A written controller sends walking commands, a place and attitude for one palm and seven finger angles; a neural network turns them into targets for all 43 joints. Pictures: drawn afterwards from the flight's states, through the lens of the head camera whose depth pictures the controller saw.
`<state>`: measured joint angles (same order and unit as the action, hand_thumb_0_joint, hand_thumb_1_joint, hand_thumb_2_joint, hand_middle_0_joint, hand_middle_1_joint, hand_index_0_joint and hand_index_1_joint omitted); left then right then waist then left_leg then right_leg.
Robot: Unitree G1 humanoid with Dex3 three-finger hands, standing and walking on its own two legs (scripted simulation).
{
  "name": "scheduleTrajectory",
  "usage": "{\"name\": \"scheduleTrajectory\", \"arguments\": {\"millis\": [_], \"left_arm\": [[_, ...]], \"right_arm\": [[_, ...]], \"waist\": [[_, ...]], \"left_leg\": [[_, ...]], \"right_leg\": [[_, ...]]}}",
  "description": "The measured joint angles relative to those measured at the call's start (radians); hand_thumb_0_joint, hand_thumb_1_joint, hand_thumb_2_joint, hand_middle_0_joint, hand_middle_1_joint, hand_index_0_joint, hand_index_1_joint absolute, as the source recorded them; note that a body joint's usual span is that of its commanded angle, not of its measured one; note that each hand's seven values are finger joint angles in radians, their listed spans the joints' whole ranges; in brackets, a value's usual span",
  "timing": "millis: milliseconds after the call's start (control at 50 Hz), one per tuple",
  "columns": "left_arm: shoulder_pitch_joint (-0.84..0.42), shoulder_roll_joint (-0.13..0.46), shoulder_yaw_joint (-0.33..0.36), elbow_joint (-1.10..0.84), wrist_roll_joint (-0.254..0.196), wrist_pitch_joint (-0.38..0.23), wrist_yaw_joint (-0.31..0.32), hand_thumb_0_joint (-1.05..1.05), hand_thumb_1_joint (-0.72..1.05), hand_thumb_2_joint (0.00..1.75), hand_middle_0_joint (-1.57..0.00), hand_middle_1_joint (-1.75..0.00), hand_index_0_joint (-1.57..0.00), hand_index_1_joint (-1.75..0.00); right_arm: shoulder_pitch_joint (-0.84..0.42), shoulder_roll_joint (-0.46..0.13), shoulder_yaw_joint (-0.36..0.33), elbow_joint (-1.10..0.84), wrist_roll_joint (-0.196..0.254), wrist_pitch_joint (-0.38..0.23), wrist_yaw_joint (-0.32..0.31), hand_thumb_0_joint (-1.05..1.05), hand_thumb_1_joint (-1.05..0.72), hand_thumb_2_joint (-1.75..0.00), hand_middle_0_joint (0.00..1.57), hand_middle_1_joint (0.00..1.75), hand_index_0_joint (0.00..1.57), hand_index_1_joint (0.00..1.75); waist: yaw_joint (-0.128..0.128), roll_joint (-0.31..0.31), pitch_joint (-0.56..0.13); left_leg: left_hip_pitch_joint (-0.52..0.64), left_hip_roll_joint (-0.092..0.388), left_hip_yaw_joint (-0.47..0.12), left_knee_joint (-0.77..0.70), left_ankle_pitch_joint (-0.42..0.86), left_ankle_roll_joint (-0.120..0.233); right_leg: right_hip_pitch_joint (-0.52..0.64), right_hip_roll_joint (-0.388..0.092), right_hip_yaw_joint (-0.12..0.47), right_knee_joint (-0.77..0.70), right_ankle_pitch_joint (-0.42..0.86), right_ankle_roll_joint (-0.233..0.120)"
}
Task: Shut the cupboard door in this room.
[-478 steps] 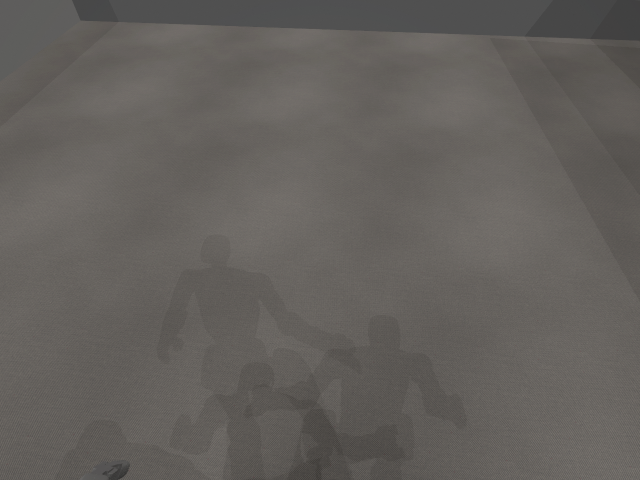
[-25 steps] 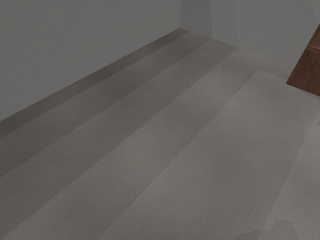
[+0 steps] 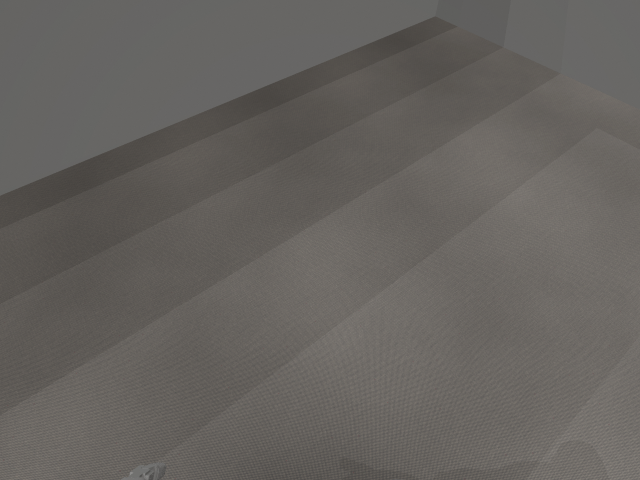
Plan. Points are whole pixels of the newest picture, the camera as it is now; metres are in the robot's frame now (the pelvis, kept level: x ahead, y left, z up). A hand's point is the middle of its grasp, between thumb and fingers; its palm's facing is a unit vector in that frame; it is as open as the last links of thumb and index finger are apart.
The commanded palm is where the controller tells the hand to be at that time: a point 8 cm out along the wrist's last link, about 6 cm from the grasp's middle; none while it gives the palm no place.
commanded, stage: turn or walk to find it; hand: left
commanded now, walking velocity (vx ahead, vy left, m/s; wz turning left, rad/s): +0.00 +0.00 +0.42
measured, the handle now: out of the picture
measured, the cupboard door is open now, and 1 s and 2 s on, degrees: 77 77 77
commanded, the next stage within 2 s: none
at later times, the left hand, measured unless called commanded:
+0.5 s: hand out of the picture -0.07 +0.19 -0.18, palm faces +0.28 -0.93 -0.23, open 7.4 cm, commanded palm none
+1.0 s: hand out of the picture -0.04 +0.19 -0.15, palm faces +0.41 -0.87 -0.28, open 7.4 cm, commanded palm none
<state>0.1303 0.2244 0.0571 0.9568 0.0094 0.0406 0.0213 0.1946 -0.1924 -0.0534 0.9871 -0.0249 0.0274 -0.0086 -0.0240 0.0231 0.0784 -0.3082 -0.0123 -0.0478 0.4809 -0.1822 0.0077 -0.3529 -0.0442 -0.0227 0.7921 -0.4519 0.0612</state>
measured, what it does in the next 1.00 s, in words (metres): steps on the spot, turning left: right foot, then left foot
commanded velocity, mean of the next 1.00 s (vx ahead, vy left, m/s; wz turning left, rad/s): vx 0.00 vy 0.00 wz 0.42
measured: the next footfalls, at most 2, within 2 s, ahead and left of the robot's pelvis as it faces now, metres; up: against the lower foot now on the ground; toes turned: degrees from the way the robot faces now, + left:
right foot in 0.06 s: +0.03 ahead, -0.14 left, +0.00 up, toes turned -1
left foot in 0.50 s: -0.05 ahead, +0.11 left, +0.00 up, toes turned +18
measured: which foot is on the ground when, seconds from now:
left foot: down 0.00-0.08, up 0.10-0.48, down 0.50-0.94, up 0.96-1.00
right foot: up 0.00-0.04, down 0.06-0.50, up 0.52-0.92, down 0.94-1.00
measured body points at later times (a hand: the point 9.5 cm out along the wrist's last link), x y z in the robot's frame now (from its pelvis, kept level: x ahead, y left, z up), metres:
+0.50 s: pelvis -0.04 -0.01 -0.01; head +0.00 +0.01 +0.44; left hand -0.08 +0.24 -0.17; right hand +0.10 -0.25 -0.15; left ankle -0.09 +0.10 -0.74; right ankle -0.01 -0.14 -0.74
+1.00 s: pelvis -0.06 -0.04 -0.01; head -0.02 -0.05 +0.44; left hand -0.07 +0.23 -0.13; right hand +0.09 -0.24 -0.17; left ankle -0.10 +0.09 -0.71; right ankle -0.02 -0.13 -0.74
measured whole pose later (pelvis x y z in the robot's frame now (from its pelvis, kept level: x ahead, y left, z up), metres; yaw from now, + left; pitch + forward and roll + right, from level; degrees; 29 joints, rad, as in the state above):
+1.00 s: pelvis -0.06 -0.04 -0.01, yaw +25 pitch +0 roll +1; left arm 0.15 0.18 0.03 0.90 0.02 0.01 0.02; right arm 0.20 -0.23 -0.08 0.96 -0.02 0.06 0.00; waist -0.02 0.05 0.07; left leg -0.40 -0.05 -0.08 0.80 -0.43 -0.02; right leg -0.26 -0.04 -0.08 0.58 -0.31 -0.01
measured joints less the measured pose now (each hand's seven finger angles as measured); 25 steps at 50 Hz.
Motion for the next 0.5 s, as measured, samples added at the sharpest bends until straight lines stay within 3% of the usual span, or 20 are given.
{"name": "scheduleTrajectory", "arguments": {"millis": [60, 80, 140, 200, 260, 320, 420, 460, 500], "left_arm": [[-0.003, -0.005, -0.006, -0.028, 0.0, -0.018, -0.001, 0.0, 0.91, 0.89, -0.19, -0.3, -0.2, -0.3], [-0.003, -0.015, -0.008, -0.032, 0.004, -0.026, 0.0, 0.0, 0.91, 0.89, -0.2, -0.3, -0.2, -0.3], [0.018, -0.039, -0.019, -0.047, 0.011, -0.032, 0.001, 0.0, 0.91, 0.89, -0.2, -0.3, -0.2, -0.3], [0.048, -0.054, -0.024, -0.044, 0.012, -0.027, 0.001, 0.0, 0.91, 0.89, -0.2, -0.3, -0.2, -0.3], [0.068, -0.061, -0.029, -0.033, 0.013, -0.025, 0.001, 0.0, 0.91, 0.89, -0.2, -0.3, -0.2, -0.3], [0.085, -0.063, -0.031, -0.026, 0.016, -0.029, 0.0, 0.0, 0.91, 0.89, -0.2, -0.3, -0.2, -0.3], [0.109, -0.044, -0.025, -0.009, 0.022, -0.031, -0.004, 0.0, 0.91, 0.89, -0.2, -0.3, -0.2, -0.3], [0.118, -0.029, -0.019, 0.003, 0.022, -0.027, -0.004, 0.0, 0.91, 0.89, -0.2, -0.3, -0.2, -0.3], [0.133, -0.01, -0.011, 0.014, 0.014, -0.017, -0.005, 0.0, 0.91, 0.89, -0.2, -0.3, -0.2, -0.3]], "right_arm": [[0.006, -0.011, -0.01, -0.009, 0.004, 0.011, 0.006, 0.01, -0.91, -0.9, 0.2, 0.3, 0.2, 0.3], [0.007, -0.021, -0.015, -0.012, 0.007, 0.015, 0.009, 0.01, -0.91, -0.9, 0.2, 0.3, 0.2, 0.3], [0.007, -0.043, -0.029, -0.013, 0.005, 0.038, 0.012, 0.01, -0.91, -0.9, 0.2, 0.3, 0.2, 0.3], [0.004, -0.062, -0.038, -0.015, 0.002, 0.046, 0.019, 0.01, -0.91, -0.9, 0.2, 0.3, 0.2, 0.3], [0.009, -0.071, -0.039, -0.015, 0.003, 0.046, 0.023, 0.01, -0.91, -0.9, 0.19, 0.3, 0.19, 0.3], [0.011, -0.074, -0.035, -0.005, 0.005, 0.051, 0.022, 0.01, -0.91, -0.9, 0.19, 0.29, 0.19, 0.3], [-0.011, -0.064, -0.018, 0.006, 0.014, 0.049, 0.017, 0.01, -0.91, -0.9, 0.19, 0.29, 0.19, 0.3], [-0.024, -0.056, -0.011, 0.0, 0.018, 0.04, 0.016, 0.01, -0.91, -0.9, 0.19, 0.29, 0.19, 0.3], [-0.032, -0.052, -0.004, -0.013, 0.017, 0.022, 0.017, 0.01, -0.91, -0.9, 0.19, 0.29, 0.19, 0.3]], "waist": [[0.0, 0.007, -0.015], [0.0, 0.025, -0.016], [0.003, 0.038, -0.02], [0.003, 0.032, -0.021], [0.0, 0.021, -0.016], [0.009, 0.005, -0.009], [0.037, -0.027, 0.012], [0.044, -0.039, 0.017], [0.044, -0.047, 0.012]], "left_leg": [[-0.032, -0.012, -0.022, 0.045, -0.009, -0.023], [-0.049, -0.007, -0.033, 0.082, -0.029, -0.024], [-0.134, -0.023, -0.031, 0.349, -0.231, -0.028], [-0.195, -0.013, -0.002, 0.592, -0.22, -0.039], [-0.194, 0.014, 0.017, 0.662, -0.19, -0.057], [-0.15, 0.035, 0.03, 0.604, -0.211, -0.07], [-0.039, 0.046, 0.068, 0.367, -0.28, -0.068], [0.011, 0.042, 0.088, 0.247, -0.248, -0.061], [0.067, 0.04, 0.1, 0.097, -0.129, -0.038]], "right_leg": [[0.083, 0.004, -0.013, -0.209, 0.117, -0.005], [0.093, 0.013, -0.026, -0.231, 0.144, -0.025], [0.098, 0.002, -0.057, -0.211, 0.14, -0.072], [0.123, -0.015, -0.076, -0.247, 0.157, -0.078], [0.138, -0.03, -0.104, -0.273, 0.171, -0.079], [0.139, -0.045, -0.131, -0.281, 0.177, -0.077], [0.117, -0.076, -0.169, -0.256, 0.172, -0.063], [0.101, -0.09, -0.185, -0.229, 0.163, -0.05], [0.071, -0.105, -0.2, -0.171, 0.139, -0.032]]}}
